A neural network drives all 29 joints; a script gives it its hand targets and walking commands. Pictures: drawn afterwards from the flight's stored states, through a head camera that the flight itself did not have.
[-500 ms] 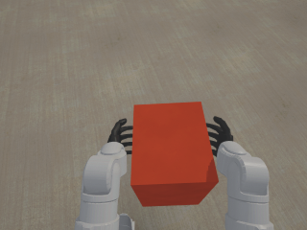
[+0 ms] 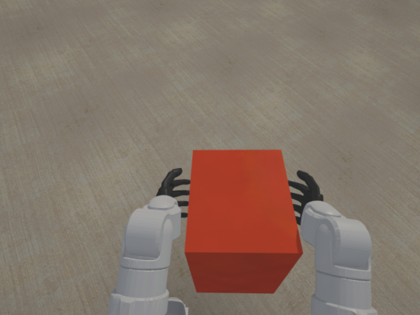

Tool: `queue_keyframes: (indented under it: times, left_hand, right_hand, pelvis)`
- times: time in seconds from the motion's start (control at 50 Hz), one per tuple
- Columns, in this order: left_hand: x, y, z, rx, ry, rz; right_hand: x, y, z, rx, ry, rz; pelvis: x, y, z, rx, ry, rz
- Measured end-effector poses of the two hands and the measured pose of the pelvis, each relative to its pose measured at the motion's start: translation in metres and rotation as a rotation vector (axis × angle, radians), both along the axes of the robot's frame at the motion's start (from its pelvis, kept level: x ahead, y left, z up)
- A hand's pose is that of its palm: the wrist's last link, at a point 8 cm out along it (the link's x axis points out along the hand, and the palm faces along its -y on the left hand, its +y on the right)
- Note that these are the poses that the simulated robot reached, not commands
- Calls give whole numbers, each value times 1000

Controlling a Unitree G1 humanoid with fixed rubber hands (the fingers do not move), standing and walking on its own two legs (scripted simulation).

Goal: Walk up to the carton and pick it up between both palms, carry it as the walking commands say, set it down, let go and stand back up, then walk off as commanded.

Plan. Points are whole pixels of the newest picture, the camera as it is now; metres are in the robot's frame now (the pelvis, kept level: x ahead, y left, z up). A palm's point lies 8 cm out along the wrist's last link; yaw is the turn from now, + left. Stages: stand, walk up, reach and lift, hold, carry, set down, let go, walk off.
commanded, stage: carry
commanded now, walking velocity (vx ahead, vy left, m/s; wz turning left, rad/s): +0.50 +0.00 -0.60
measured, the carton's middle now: (235, 226) +0.28 +0.00 -0.01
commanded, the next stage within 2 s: none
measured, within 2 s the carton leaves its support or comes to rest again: neither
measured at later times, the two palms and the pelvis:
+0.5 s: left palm (231, 80) +0.62 +0.03 +0.08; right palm (334, 113) +0.54 -0.21 +0.09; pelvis +0.31 +0.01 -0.01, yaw -18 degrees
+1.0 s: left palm (295, 34) +0.86 -0.15 +0.10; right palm (378, 70) +0.70 -0.35 +0.11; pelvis +0.55 -0.06 +0.00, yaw -37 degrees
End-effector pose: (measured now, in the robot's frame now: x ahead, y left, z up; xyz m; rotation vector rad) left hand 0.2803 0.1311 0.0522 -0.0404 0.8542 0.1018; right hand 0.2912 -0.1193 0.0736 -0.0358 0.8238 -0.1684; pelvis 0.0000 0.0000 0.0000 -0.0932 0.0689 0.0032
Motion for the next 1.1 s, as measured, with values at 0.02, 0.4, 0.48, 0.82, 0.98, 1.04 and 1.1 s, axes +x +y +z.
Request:
queue_keyframes:
  times: [0.02, 0.4, 0.48, 0.82, 0.98, 1.04, 1.1]
  left_hand:
    - [11, 5, -1, -4, 0, 6]
    - [278, -76, 52, -8, -155, -342]
    - [331, -100, 36, 24, -174, -367]
    - [495, -151, 35, 5, -64, -452]
    - [569, -267, 53, -36, -188, -664]
    - [593, -303, 42, -5, -203, -710]
    - [610, -318, 23, 39, -115, -739]
  right_hand:
    - [13, 5, 0, -3, 0, 5]
    - [187, -64, 45, 1, -150, -351]
    - [236, -86, 24, 25, -167, -372]
    - [376, -127, 23, 7, -51, -454]
    - [405, -215, 41, -27, -173, -671]
    - [423, -247, 27, -2, -189, -716]
    - [437, -260, 7, 37, -99, -740]
  pelvis:
    - [11, 5, 1, 8, -4, -7]
    - [242, 33, 17, -20, -3, -312]
    - [296, 16, -10, -7, -16, -312]
    - [459, -2, 28, 42, 15, -564]
    - [542, -54, 11, 2, -15, -656]
    - [570, -77, -7, 3, -31, -653]
    - [591, -91, -5, -9, -29, -675]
